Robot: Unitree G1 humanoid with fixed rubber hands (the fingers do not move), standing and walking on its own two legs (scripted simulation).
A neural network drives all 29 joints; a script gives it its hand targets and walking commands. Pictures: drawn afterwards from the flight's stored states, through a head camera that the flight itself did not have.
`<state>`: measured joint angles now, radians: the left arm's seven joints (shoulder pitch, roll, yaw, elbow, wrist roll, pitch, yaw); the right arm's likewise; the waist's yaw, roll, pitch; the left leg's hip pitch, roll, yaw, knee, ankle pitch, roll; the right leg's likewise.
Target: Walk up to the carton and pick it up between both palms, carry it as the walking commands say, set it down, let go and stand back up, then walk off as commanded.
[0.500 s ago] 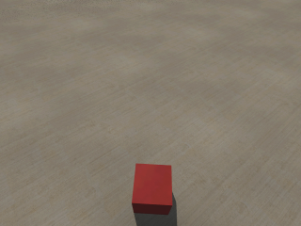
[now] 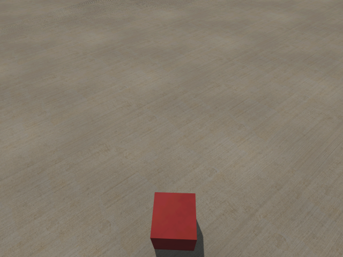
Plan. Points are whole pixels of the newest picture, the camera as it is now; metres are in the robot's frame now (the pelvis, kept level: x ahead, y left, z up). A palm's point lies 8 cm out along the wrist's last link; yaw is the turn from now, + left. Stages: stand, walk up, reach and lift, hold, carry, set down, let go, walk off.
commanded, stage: walk up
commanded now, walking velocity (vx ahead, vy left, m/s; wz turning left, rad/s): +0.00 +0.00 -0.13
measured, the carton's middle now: (174, 221) +0.41 +0.01 -0.66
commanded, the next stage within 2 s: stand in 0.36 s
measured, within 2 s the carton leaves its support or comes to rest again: neither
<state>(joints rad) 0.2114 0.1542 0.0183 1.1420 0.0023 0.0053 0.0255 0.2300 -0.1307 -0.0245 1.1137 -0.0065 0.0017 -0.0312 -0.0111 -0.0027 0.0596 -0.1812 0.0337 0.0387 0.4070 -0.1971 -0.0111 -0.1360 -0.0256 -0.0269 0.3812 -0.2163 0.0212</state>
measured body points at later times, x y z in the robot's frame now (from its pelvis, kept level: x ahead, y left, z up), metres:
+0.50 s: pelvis -0.01 +0.00 +0.00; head +0.00 +0.00 +0.45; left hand +0.00 +0.22 -0.16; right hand -0.03 -0.23 -0.16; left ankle +0.01 +0.12 -0.74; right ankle -0.01 -0.13 -0.74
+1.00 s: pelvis -0.02 +0.01 -0.04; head +0.09 +0.02 +0.40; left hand +0.14 +0.21 -0.18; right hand +0.13 -0.19 -0.17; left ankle +0.01 +0.12 -0.74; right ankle -0.01 -0.13 -0.74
